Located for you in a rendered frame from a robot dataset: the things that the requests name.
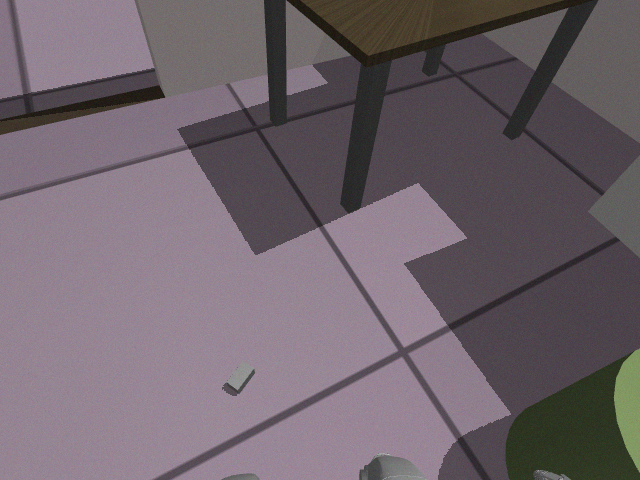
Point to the table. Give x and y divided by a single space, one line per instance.
375 32

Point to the small box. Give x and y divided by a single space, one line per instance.
240 377

